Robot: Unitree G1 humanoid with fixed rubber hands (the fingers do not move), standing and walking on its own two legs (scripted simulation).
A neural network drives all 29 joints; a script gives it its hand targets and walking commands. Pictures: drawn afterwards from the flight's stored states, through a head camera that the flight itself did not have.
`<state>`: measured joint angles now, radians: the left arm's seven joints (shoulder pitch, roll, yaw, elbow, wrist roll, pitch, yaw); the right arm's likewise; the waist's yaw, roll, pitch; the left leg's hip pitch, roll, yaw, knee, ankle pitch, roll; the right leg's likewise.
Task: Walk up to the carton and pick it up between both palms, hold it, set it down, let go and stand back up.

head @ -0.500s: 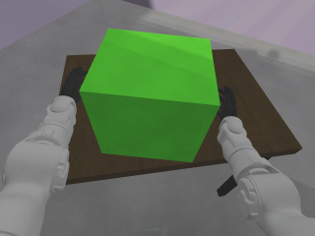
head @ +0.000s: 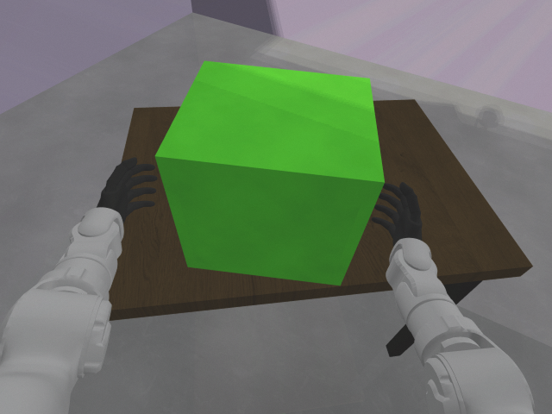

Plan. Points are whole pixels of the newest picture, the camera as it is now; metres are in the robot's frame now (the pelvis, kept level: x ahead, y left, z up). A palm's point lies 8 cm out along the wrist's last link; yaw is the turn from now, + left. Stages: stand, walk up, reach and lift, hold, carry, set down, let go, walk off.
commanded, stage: set down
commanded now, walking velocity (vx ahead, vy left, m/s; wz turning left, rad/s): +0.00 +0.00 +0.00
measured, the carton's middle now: (274, 177) +0.50 -0.04 +0.04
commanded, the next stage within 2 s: none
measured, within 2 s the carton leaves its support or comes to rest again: neither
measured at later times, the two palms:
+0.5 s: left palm (94, 246) +0.37 +0.24 +0.05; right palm (407, 266) +0.30 -0.22 +0.04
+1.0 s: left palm (69, 305) +0.29 +0.26 +0.04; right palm (424, 310) +0.24 -0.21 +0.04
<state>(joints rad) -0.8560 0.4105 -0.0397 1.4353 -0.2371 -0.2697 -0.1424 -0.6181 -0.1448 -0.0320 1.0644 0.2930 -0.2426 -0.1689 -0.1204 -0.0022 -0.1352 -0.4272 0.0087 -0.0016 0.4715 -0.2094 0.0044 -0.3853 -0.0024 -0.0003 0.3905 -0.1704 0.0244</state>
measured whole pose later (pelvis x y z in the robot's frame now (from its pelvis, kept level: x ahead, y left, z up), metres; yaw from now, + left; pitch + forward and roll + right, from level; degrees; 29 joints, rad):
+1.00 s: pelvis -0.02 +0.00 +0.00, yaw +0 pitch +4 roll -1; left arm -0.21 0.46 -0.04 0.58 -0.26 -0.03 -0.17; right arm 0.04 -0.14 -0.02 0.21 0.29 0.02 -0.23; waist -0.02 -0.01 -0.08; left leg -0.34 0.01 0.00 0.47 -0.19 0.01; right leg -0.30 0.00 0.00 0.39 -0.16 0.02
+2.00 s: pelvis +0.00 +0.00 +0.00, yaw +0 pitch +4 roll -1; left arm 0.26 0.47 0.00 0.20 -0.29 -0.01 -0.14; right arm 0.40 -0.11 -0.02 -0.03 0.23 0.05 -0.19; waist 0.02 0.02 -0.02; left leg -0.31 0.02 0.00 0.47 -0.23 0.01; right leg -0.26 0.00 0.00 0.39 -0.19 0.01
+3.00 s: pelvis +0.00 -0.01 +0.00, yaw +0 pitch +4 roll -1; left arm 0.29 0.35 0.00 0.32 -0.24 0.05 -0.05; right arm 0.24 -0.12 -0.02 0.53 0.08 -0.17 -0.05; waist 0.03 0.03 0.00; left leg -0.30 0.03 0.00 0.47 -0.23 0.00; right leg -0.26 0.02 0.00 0.39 -0.19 0.00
